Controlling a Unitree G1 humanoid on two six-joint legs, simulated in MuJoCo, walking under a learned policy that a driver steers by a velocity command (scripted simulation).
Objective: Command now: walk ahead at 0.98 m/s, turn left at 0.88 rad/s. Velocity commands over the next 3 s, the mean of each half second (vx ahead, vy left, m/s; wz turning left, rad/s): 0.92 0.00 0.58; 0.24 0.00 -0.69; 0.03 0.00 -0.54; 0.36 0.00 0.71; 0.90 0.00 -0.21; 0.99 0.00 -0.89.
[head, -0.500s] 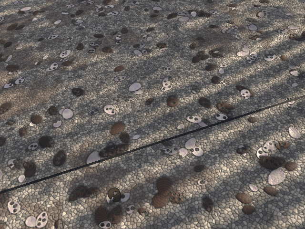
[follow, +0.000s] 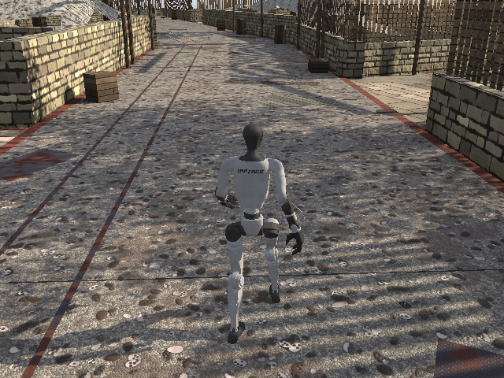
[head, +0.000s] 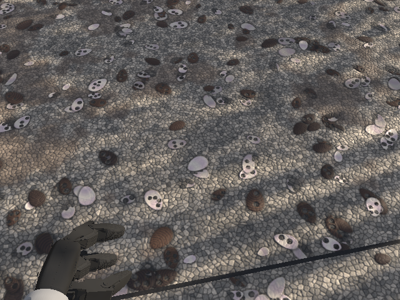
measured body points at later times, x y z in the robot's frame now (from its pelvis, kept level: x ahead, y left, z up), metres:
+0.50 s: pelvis +0.45 +0.05 -0.01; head +0.50 +0.07 +0.43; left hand +0.29 +0.26 -0.14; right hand +0.77 -0.06 -0.08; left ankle +0.55 +0.15 -0.72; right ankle +0.25 -0.16 -0.63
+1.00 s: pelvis +0.71 +0.07 +0.00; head +0.76 +0.06 +0.44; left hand +0.83 +0.37 -0.09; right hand +0.92 -0.19 -0.10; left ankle +0.64 +0.22 -0.62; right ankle +0.81 +0.02 -0.72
